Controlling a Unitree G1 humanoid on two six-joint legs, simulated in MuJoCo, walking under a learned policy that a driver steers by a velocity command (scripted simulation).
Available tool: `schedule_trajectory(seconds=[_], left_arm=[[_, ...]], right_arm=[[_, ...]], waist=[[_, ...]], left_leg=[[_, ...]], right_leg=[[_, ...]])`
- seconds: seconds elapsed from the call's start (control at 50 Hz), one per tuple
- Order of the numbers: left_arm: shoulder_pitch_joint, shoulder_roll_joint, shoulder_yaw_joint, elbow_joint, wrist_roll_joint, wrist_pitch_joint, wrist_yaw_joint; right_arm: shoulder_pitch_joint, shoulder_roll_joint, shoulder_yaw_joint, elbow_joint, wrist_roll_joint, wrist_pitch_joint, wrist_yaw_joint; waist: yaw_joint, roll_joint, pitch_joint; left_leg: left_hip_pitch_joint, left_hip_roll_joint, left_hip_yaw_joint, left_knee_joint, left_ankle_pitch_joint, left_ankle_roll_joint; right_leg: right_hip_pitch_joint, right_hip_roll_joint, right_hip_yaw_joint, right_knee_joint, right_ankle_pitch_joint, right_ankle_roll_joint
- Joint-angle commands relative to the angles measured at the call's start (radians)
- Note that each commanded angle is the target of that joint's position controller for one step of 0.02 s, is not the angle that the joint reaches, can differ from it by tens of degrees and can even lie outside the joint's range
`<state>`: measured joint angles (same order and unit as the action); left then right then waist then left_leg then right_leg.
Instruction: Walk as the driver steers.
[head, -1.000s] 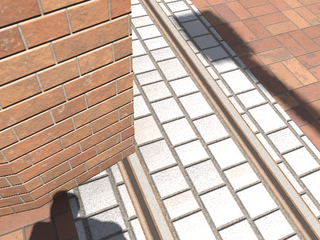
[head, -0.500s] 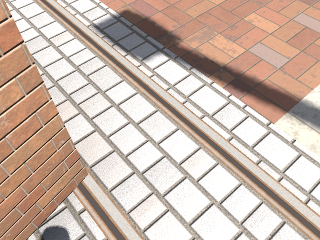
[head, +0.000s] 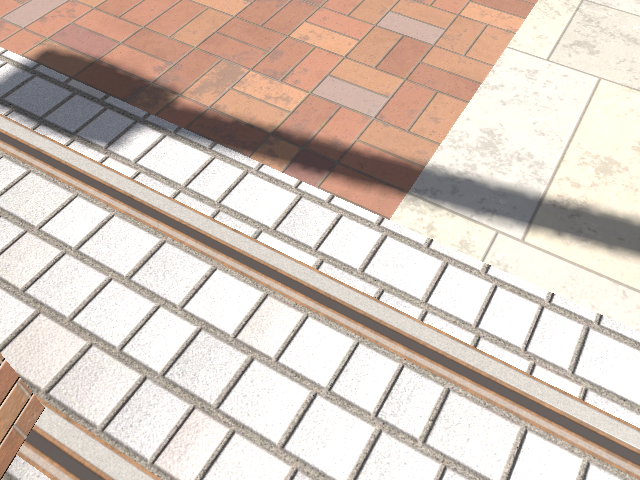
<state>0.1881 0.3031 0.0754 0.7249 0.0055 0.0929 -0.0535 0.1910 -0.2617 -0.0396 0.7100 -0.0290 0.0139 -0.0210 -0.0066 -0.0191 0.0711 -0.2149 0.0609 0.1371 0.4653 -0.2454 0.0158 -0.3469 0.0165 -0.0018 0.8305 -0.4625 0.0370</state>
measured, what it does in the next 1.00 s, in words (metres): steps on the spot, turning right: right foot, then left foot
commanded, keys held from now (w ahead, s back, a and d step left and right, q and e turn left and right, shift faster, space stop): e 0.56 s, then no key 0.44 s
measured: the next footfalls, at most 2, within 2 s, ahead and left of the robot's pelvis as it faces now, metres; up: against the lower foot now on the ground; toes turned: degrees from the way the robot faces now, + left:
right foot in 0.08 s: +0.01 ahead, -0.11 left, +0.00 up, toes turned -5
left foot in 0.64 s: +0.08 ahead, +0.07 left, +0.00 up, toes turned -27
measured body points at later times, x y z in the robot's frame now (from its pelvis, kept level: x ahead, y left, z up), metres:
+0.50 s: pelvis -0.01 -0.03 +0.00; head +0.02 -0.05 +0.45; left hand +0.17 +0.22 -0.10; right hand +0.04 -0.33 -0.11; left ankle +0.05 +0.10 -0.70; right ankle -0.03 -0.11 -0.74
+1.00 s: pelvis +0.00 +0.00 +0.00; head +0.02 +0.00 +0.45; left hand +0.21 +0.19 -0.13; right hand -0.03 -0.28 -0.12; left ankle +0.05 +0.08 -0.74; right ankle -0.08 -0.09 -0.74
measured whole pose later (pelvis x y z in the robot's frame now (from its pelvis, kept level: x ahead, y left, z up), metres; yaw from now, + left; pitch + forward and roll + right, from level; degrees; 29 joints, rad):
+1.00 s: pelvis +0.00 +0.00 +0.00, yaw -26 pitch -1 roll -1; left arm 0.19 0.27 0.02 0.83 0.01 0.05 0.01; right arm 0.22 -0.25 -0.01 0.78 -0.02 0.02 -0.01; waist -0.01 -0.01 0.06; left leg -0.23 -0.03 -0.01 0.49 -0.24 0.04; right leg -0.13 0.05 0.07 0.41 -0.25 0.00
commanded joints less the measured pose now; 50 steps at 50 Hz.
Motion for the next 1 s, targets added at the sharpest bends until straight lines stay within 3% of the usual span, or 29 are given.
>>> schedule_trajectory(seconds=[0.02, 0.06, 0.08, 0.1, 0.12, 0.14, 0.16, 0.18, 0.22, 0.28, 0.38, 0.46, 0.56, 0.6, 0.62, 0.64, 0.66, 0.68, 0.7, 0.72, 0.74, 0.78, 0.86, 0.92, 0.96, 0.98, 1.0], left_arm=[[-0.03, 0.071, 0.011, -0.093, -0.009, -0.02, 0.001], [0.027, 0.062, 0.009, -0.077, 0.003, -0.035, 0.01], [0.053, 0.099, 0.016, -0.07, 0.019, -0.048, 0.022], [0.066, 0.214, 0.034, -0.088, 0.025, -0.065, 0.034], [0.138, 0.297, 0.064, -0.083, 0.008, -0.067, 0.03], [0.133, 0.238, 0.052, -0.072, 0.003, -0.065, 0.031], [0.067, 0.188, 0.036, -0.078, -0.002, -0.062, 0.036], [0.005, 0.161, 0.027, -0.088, 0.0, -0.057, 0.041], [-0.007, 0.14, 0.019, -0.093, -0.007, -0.058, 0.05], [0.036, 0.155, 0.024, -0.08, -0.006, -0.065, 0.048], [0.087, 0.171, 0.031, -0.069, 0.005, -0.062, 0.049], [0.09, 0.186, 0.037, -0.069, 0.013, -0.059, 0.047], [0.047, 0.19, 0.043, -0.071, 0.014, -0.053, 0.039], [-0.001, 0.171, 0.036, -0.072, 0.002, -0.052, 0.043], [0.001, 0.141, 0.026, -0.072, -0.007, -0.054, 0.049], [0.074, 0.061, 0.005, -0.069, -0.004, -0.058, 0.051], [0.09, 0.112, 0.02, -0.073, 0.011, -0.056, 0.062], [0.084, 0.153, 0.03, -0.059, 0.03, -0.052, 0.065], [0.08, 0.15, 0.032, -0.038, 0.023, -0.049, 0.059], [0.091, 0.136, 0.029, -0.019, 0.014, -0.045, 0.051], [0.097, 0.124, 0.026, -0.012, 0.013, -0.041, 0.042], [0.087, 0.106, 0.015, 0.001, 0.009, -0.037, 0.036], [0.026, 0.061, -0.013, 0.013, 0.004, -0.028, 0.043], [0.023, 0.059, -0.024, 0.038, -0.005, -0.03, 0.056], [0.068, 0.045, -0.034, 0.071, -0.001, -0.044, 0.066], [0.061, 0.073, -0.033, 0.076, 0.011, -0.056, 0.073], [0.061, 0.127, -0.03, 0.071, 0.029, -0.07, 0.082]], right_arm=[[0.028, -0.2, -0.059, -0.037, 0.0, -0.004, 0.009], [0.008, -0.204, -0.062, -0.033, 0.017, 0.003, 0.013], [0.043, -0.187, -0.06, -0.023, 0.016, 0.006, 0.015], [0.082, -0.099, -0.039, -0.055, -0.003, 0.016, 0.021], [-0.041, -0.104, -0.03, -0.112, -0.001, 0.035, 0.003], [-0.056, -0.131, -0.036, -0.101, 0.006, 0.043, -0.001], [-0.042, -0.135, -0.04, -0.084, 0.019, 0.04, 0.004], [-0.023, -0.146, -0.044, -0.067, 0.021, 0.031, 0.008], [0.018, -0.159, -0.05, -0.044, 0.001, 0.029, 0.015], [0.011, -0.139, -0.045, -0.045, 0.007, 0.037, 0.018], [-0.036, -0.133, -0.04, -0.063, 0.007, 0.042, 0.008], [-0.061, -0.129, -0.033, -0.078, 0.013, 0.032, 0.003], [-0.03, -0.131, -0.025, -0.087, 0.027, 0.016, -0.007], [0.05, -0.121, -0.021, -0.063, 0.026, 0.005, -0.018], [0.068, -0.138, -0.023, -0.057, 0.016, -0.004, -0.027], [0.034, -0.199, -0.028, -0.077, 0.002, -0.008, -0.035], [-0.007, -0.279, -0.044, -0.094, 0.003, 0.0, -0.023], [0.02, -0.236, -0.04, -0.08, 0.008, 0.002, -0.012], [-0.024, -0.169, -0.02, -0.081, 0.017, -0.002, -0.004], [-0.071, -0.139, -0.012, -0.086, 0.013, -0.003, -0.001], [-0.084, -0.135, -0.009, -0.084, 0.012, -0.006, -0.005], [-0.05, -0.128, -0.006, -0.065, 0.012, -0.011, -0.008], [0.012, -0.133, -0.005, -0.02, 0.012, -0.015, -0.003], [0.038, -0.157, -0.013, 0.011, 0.005, -0.003, 0.008], [0.034, -0.152, -0.012, 0.03, 0.014, 0.001, 0.01], [0.05, -0.135, -0.007, 0.034, 0.014, -0.006, 0.01], [0.062, -0.104, 0.002, 0.02, 0.016, -0.015, 0.017]], waist=[[-0.027, 0.228, -0.118], [0.025, 0.179, -0.125], [0.037, 0.07, -0.127], [0.002, -0.227, -0.128], [0.084, -0.252, -0.104], [0.069, -0.132, -0.08], [0.036, -0.106, -0.046], [0.006, -0.096, -0.04], [-0.001, -0.11, -0.086], [0.011, -0.078, -0.106], [0.04, -0.098, -0.086], [0.045, -0.091, -0.091], [0.021, -0.108, -0.109], [-0.031, -0.1, -0.116], [-0.037, -0.056, -0.118], [0.012, 0.158, -0.139], [0.017, 0.236, -0.097], [0.011, 0.167, -0.091], [0.031, 0.119, -0.058], [0.048, 0.12, -0.041], [0.051, 0.162, -0.051], [0.03, 0.167, -0.067], [-0.011, 0.178, -0.089], [-0.019, 0.211, -0.09], [0.022, 0.169, -0.091], [0.014, 0.128, -0.116], [-0.007, 0.012, -0.156]], left_leg=[[0.13, 0.236, -0.142, -0.055, 0.443, 0.162], [0.058, 0.217, -0.085, 0.047, 0.362, 0.099], [-0.049, 0.182, -0.035, 0.169, 0.213, 0.033], [-0.307, 0.061, 0.047, 0.445, -0.305, -0.044], [-0.392, -0.045, -0.09, 0.562, -0.416, -0.054], [-0.406, -0.015, -0.149, 0.638, -0.357, -0.052], [-0.397, -0.007, -0.167, 0.637, -0.267, -0.047], [-0.384, -0.001, -0.174, 0.609, -0.196, -0.047], [-0.354, -0.019, -0.162, 0.631, -0.133, -0.058], [-0.363, -0.032, -0.167, 0.596, -0.114, -0.067], [-0.374, -0.05, -0.184, 0.466, -0.137, -0.067], [-0.311, -0.075, -0.195, 0.379, -0.155, -0.051], [-0.145, -0.12, -0.205, 0.212, -0.168, -0.022], [0.014, -0.116, -0.191, -0.009, -0.046, -0.007], [0.115, -0.055, -0.238, -0.136, 0.029, 0.008], [0.19, 0.18, -0.482, -0.24, -0.007, 0.059], [0.097, 0.317, -0.669, -0.236, 0.138, 0.187], [0.034, 0.324, -0.653, -0.222, 0.173, 0.244], [-0.009, 0.256, -0.554, -0.215, 0.171, 0.227], [-0.028, 0.184, -0.453, -0.207, 0.182, 0.192], [-0.005, 0.143, -0.399, -0.199, 0.223, 0.172], [0.053, 0.113, -0.344, -0.173, 0.33, 0.168], [0.128, 0.121, -0.339, -0.14, 0.339, 0.177], [0.112, 0.117, -0.353, -0.111, 0.381, 0.176], [0.056, 0.102, -0.336, -0.064, 0.424, 0.128], [-0.002, 0.097, -0.338, -0.055, 0.379, 0.083], [-0.065, 0.054, -0.286, 0.005, 0.26, 0.044]], right_leg=[[0.022, 0.02, -0.072, -0.146, 0.003, -0.027], [0.156, 0.035, -0.086, -0.377, 0.18, -0.056], [0.261, -0.006, 0.027, -0.498, 0.271, -0.074], [0.382, -0.301, 0.42, -0.548, 0.52, -0.136], [0.277, -0.403, 0.531, -0.507, 0.787, -0.297], [0.285, -0.353, 0.449, -0.5, 0.772, -0.316], [0.248, -0.287, 0.372, -0.509, 0.703, -0.291], [0.242, -0.222, 0.323, -0.515, 0.648, -0.253], [0.265, -0.175, 0.288, -0.503, 0.714, -0.242], [0.29, -0.172, 0.314, -0.501, 0.68, -0.249], [0.286, -0.174, 0.41, -0.502, 0.537, -0.272], [0.243, -0.166, 0.473, -0.475, 0.532, -0.277], [0.185, -0.135, 0.554, -0.435, 0.626, -0.241], [0.128, -0.093, 0.535, -0.397, 0.576, -0.181], [0.058, -0.049, 0.496, -0.35, 0.437, -0.128], [-0.031, 0.063, 0.344, -0.164, 0.104, -0.069], [-0.136, 0.2, 0.176, -0.015, -0.131, -0.048], [-0.105, 0.135, 0.186, 0.134, -0.124, -0.038], [-0.086, 0.119, 0.198, 0.187, -0.061, -0.034], [-0.067, 0.115, 0.188, 0.217, -0.004, -0.023], [-0.07, 0.116, 0.174, 0.229, 0.029, -0.014], [-0.069, 0.118, 0.154, 0.187, 0.034, 0.005], [0.001, 0.074, 0.104, -0.068, 0.002, 0.011], [0.104, 0.061, 0.033, -0.275, 0.029, -0.015], [0.246, 0.042, 0.031, -0.539, 0.271, -0.041], [0.342, -0.016, 0.115, -0.573, 0.357, -0.057], [0.417, -0.16, 0.262, -0.568, 0.455, -0.085]])
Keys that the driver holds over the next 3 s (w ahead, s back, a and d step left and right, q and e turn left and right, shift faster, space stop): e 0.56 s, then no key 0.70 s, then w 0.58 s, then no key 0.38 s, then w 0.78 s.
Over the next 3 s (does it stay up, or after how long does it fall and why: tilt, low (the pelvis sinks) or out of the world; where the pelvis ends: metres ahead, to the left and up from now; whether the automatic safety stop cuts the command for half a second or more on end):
stays up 0.53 -0.23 -0.02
